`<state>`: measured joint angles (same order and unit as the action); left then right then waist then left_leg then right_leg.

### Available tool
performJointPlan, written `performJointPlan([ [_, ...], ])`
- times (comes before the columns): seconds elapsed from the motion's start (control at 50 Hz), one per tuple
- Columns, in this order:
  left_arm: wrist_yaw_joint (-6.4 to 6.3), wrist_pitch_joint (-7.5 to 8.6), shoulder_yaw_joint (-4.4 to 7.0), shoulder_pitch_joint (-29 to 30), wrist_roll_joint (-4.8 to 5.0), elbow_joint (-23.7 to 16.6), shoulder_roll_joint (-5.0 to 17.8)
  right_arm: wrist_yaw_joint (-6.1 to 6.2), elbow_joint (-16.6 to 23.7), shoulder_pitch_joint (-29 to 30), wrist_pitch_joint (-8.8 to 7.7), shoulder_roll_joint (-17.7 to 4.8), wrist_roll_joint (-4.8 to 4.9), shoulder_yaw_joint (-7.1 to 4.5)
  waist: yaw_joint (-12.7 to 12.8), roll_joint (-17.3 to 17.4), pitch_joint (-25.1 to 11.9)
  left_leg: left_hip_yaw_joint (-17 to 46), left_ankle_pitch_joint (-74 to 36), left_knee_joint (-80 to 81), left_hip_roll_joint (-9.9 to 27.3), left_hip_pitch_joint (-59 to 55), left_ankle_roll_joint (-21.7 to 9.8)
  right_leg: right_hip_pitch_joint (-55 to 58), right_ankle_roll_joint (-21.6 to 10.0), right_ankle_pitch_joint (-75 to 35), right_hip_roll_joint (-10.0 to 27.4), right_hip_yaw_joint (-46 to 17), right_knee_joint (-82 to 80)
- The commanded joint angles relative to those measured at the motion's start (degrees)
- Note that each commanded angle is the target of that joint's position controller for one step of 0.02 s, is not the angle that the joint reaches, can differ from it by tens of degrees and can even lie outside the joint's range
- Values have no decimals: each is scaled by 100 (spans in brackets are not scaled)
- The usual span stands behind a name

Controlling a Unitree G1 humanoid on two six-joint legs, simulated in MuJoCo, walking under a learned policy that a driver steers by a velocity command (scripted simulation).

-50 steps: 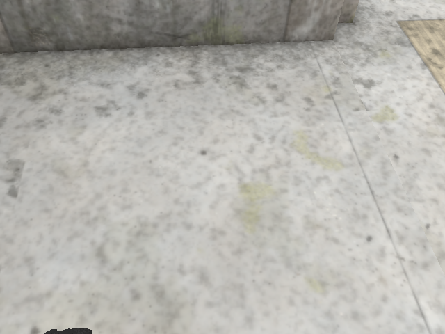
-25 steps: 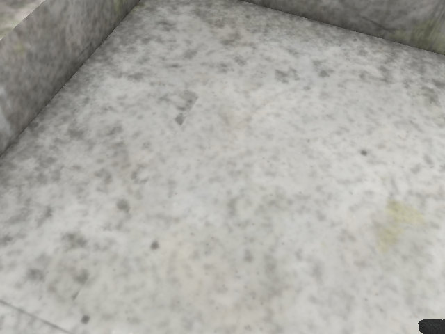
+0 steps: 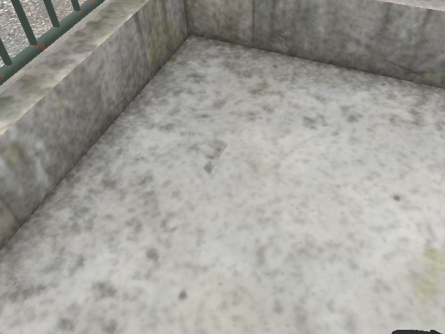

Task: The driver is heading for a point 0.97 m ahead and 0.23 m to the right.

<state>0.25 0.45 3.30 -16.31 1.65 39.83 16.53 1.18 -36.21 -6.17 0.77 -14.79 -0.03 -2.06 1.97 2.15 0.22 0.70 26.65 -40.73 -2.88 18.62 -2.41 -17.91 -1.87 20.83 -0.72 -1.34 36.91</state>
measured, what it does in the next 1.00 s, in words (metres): walks ahead, turning right: left foot, then right foot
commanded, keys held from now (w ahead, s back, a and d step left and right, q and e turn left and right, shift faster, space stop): w+e+shift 0.60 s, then w+shift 0.04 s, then w+q+shift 0.32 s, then q+shift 0.04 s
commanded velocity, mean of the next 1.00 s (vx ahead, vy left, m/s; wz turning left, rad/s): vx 0.82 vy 0.00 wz -0.52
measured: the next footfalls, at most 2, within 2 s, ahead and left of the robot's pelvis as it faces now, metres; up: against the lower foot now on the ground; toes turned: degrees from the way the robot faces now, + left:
left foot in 0.26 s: +0.19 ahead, +0.13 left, +0.00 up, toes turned -18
right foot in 0.72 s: +0.47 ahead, -0.25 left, +0.00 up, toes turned -40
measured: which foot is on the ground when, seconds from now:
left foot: up 0.00-0.24, down 0.26-0.72, up 0.74-1.00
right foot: down 0.00-0.26, up 0.28-0.70, down 0.72-1.00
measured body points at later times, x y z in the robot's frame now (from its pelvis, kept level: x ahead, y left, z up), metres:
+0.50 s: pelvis +0.21 +0.00 +0.01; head +0.23 +0.00 +0.46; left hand +0.51 +0.15 -0.07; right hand +0.11 -0.28 -0.09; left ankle +0.15 +0.14 -0.72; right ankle +0.20 -0.13 -0.62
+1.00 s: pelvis +0.55 -0.26 +0.01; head +0.57 -0.27 +0.46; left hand +0.69 -0.03 -0.12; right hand +0.51 -0.54 -0.11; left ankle +0.75 -0.21 -0.64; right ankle +0.44 -0.23 -0.72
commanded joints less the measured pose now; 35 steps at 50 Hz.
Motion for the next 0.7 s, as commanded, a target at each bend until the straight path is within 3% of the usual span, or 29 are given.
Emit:
performJointPlan([
  [0.02, -39, 264, 341, -1105, -127, -87, 1163, -119, 846, 1017, -451, -649, 289, -288, 350, -1574, 474, 568, 928, -1645, -43, 2696, 1, 1437, -1742, 3335, 2015, -4520, -2932],
  [0.04, -75, 339, 313, -876, -107, -176, 1068, -197, 791, 945, -589, -675, 285, -294, 208, -1373, 468, 719, 535, -1711, 121, 2802, -18, 1546, -1592, 2773, 1885, -4238, -2797],
  [0.08, -137, 313, 297, -594, 10, -340, 983, -309, 694, 930, -792, -664, 85, -311, 114, -944, 186, 624, -208, -1146, 209, 2497, 63, 1625, -1300, 1769, 1450, -3451, -2593],
  [0.1, -170, 260, 290, -542, 43, -386, 955, -342, 640, 951, -839, -601, 47, -309, 116, -894, 112, 471, -427, -711, 130, 2114, 168, 1498, -1196, 1392, 1197, -3075, -2566],
  [0.14, -215, 174, 297, -448, 55, -489, 976, -378, 543, 947, -871, -419, 65, -272, 97, -1030, 65, 200, -708, -20, -119, 1311, 369, 1001, -1110, 876, 810, -2576, -2429],
  [0.16, -19, 24, 483, -400, -441, -258, 1456, -446, 392, 679, -528, -447, -402, -169, 116, -1271, 0, -110, -499, 35, -236, 912, 468, 681, -1046, 861, 396, -2236, -2280],
  [0.18, 70, -30, 496, -348, -415, -316, 1353, -430, 438, 662, -384, -409, -339, -176, 103, -1278, 56, -186, -373, 346, -296, 495, 540, 280, -1012, 870, 304, -2186, -2235],
  [0.2, 130, -39, 469, -197, -332, -350, 1219, -372, 473, 589, -316, -415, -204, -154, 22, -1260, 99, -194, -575, 688, -325, -34, 614, -147, -939, 785, 256, -2263, -2213],
  [0.24, 142, -1, 451, 219, -261, -444, 1081, -184, 292, -159, -314, -651, -50, -224, -496, -1013, 19, -63, -1369, 1436, -172, -1552, 606, -1025, -674, 792, 180, -2407, -1743],
  [0.26, 116, 64, 409, 370, -267, -494, 907, -68, 117, -922, -369, -1006, -75, -323, -882, -641, -211, 93, -1261, 1394, 172, -2719, 476, -1799, -480, 864, 12, -2211, -980],
  [0.28, 99, 173, 257, 440, -251, -631, 409, 36, 0, -1898, -452, -1585, -225, -453, -1322, 669, -789, 1443, 386, 1944, 1455, -3669, 283, -2381, -318, 1098, -576, -1413, 897],
  [0.3, 83, 187, 113, 541, -80, -994, 97, 57, -1, -1838, -443, -2150, -356, -540, -1068, 1814, -849, 4345, 2719, 3234, 2781, -3369, 0, -3361, -243, 1145, -780, -837, 2293],
  [0.32, 64, 91, 113, 482, -178, -906, 358, 22, 116, -1231, -443, -1764, -379, -467, -692, 996, -337, 4400, 2761, 3174, 2933, -2687, -228, -3476, -279, 500, -45, -761, 3092],
  [0.34, 144, 49, 163, 602, -310, -800, 556, -11, 179, -998, -451, -1288, -320, -335, -579, 413, -38, 3523, 2139, 2963, 2639, -2306, -239, -3447, -272, 67, 130, -562, 3247],
  [0.36, 262, 29, 182, 616, -369, -702, 608, -31, 135, -993, -466, -1056, -290, -254, -522, 252, 91, 2545, 1316, 2960, 2265, -2067, -182, -3289, -204, -221, 306, -481, 3190],
  [0.4, 460, -39, 179, 719, -405, -644, 601, -8, -79, -1274, -530, -927, -245, -191, -538, 480, 201, 1423, 228, 3103, 1804, -1974, -118, -3258, -119, -610, 473, -271, 3424],
  [0.42, 508, -63, 144, 831, -393, -694, 545, -37, -192, -1477, -583, -906, -223, -185, -560, 530, 238, 1138, -216, 3115, 1763, -2027, -114, -3365, -123, -797, 492, -249, 3548],
  [0.52, 581, -107, 14, 1752, -379, -965, 440, -108, -633, -1939, -733, -626, -223, -98, -535, 274, 715, -253, -1990, 3313, 1689, -2057, -66, -3752, -136, -1461, 485, -19, 3215],
  [0.58, 680, -98, -120, 2453, -389, -1179, 352, -53, -896, -2158, -756, -682, -237, -100, -610, 163, 1040, -1022, -3054, 3523, 1561, -1970, 71, -3281, -296, -1570, 428, 688, 2037],
  [0.6, 701, -86, -178, 2594, -371, -1217, 278, -32, -983, -2254, -745, -753, -251, -108, -619, 117, 1069, -1276, -3877, 3456, 1520, -2021, 145, -2969, -428, -1484, 331, 951, 1623],
  [0.64, 653, -60, -250, 2448, -376, -1153, 176, 28, -1106, -2358, -728, -967, -244, -115, -403, 269, 783, -1547, -7246, 2980, 1589, -1969, 167, -1655, -746, -1265, -185, 1371, 952],
  [0.66, 586, -44, -235, 2064, -418, -1017, 227, 67, -1202, -2461, -686, -1143, -228, -128, -147, 474, 486, -1481, -8590, 2486, 1772, -2054, 105, -964, -879, -1042, -446, 1336, 828],
  [0.68, 489, -21, -145, 1195, -450, -750, 420, 89, -1243, -2357, -614, -1378, -231, -153, 364, 632, 36, -1412, -9222, 1492, 1953, -1991, -23, 23, -1023, -673, -637, 1107, 715],
  [0.7, 364, -3, 16, -55, -447, -353, 753, 92, -1204, -2153, -564, -1546, -217, -167, 977, 715, -525, -1297, -9046, 124, 2032, -1554, -219, 1446, -1188, -434, -678, 711, 348],
])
